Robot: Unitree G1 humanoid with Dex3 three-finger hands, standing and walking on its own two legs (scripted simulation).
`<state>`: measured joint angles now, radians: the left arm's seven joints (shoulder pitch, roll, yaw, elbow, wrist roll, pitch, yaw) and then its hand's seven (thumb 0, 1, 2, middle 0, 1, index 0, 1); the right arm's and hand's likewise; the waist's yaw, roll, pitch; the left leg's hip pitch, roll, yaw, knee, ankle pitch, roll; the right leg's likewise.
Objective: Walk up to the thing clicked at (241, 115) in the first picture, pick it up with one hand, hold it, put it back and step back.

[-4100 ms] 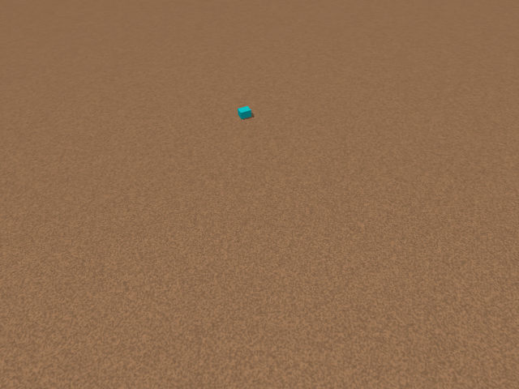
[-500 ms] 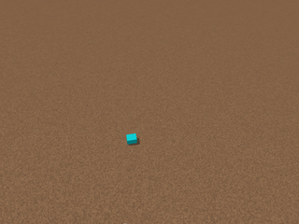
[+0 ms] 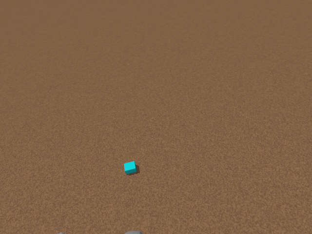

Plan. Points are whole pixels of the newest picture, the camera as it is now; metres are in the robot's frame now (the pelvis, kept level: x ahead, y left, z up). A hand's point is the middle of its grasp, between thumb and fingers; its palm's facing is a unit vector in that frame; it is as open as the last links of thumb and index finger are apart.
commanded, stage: walk up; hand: left
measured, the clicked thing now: (130, 167) +0.67 +0.28 -0.74
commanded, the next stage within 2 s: none
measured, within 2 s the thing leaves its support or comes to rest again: neither
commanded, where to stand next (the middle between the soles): +0.31 +0.01 m, yaw +4 degrees
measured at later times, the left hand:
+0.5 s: hand (88, 218) +0.21 +0.26 -0.15, palm faces -0.01 -0.95 -0.31, open 7.4 cm
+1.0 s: hand (96, 190) +0.29 +0.25 -0.15, palm faces +0.06 -0.91 -0.41, open 7.4 cm
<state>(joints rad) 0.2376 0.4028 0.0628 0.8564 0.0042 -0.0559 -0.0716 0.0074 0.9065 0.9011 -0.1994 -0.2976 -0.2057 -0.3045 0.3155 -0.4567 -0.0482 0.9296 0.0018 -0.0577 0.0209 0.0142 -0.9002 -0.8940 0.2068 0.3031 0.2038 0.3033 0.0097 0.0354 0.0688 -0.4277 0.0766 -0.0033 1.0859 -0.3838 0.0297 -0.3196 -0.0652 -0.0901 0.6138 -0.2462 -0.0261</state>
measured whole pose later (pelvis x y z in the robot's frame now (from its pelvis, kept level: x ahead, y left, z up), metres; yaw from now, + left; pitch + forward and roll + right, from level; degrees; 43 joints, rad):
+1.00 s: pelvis +0.25 -0.04 -0.01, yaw +4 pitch -2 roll +0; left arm 0.21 0.42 0.02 0.95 0.01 -0.02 -0.01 0.01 0.90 0.90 -0.20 -0.30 -0.21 -0.31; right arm 0.23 -0.41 -0.04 1.01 -0.02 0.00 0.02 0.01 -0.90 -0.89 0.21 0.30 0.20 0.30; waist 0.02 0.00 0.08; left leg -0.36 0.03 0.03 0.68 -0.28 0.00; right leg -0.37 -0.10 -0.07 0.70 -0.29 0.02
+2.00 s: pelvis +0.30 -0.02 +0.02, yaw +3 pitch -2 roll +0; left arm 0.07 0.35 0.00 1.15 0.01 -0.01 0.00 0.01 0.91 0.90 -0.20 -0.30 -0.21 -0.30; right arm 0.08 -0.36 -0.03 1.17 0.00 0.01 0.02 0.01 -0.90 -0.89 0.21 0.30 0.20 0.30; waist -0.01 0.00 0.06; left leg -0.12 0.02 0.06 0.35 -0.20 0.00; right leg -0.13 -0.06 -0.01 0.34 -0.17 0.05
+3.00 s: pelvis +0.30 -0.04 +0.02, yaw +4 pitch -3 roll +0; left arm 0.11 0.36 0.00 1.13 0.01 0.00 -0.01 0.01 0.91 0.90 -0.20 -0.30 -0.21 -0.30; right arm 0.09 -0.35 -0.02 1.16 -0.01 0.00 0.01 0.01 -0.90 -0.89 0.21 0.30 0.20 0.30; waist -0.01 0.00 0.05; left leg -0.10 0.04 0.04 0.31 -0.17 -0.02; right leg -0.11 -0.04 -0.03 0.31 -0.16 0.03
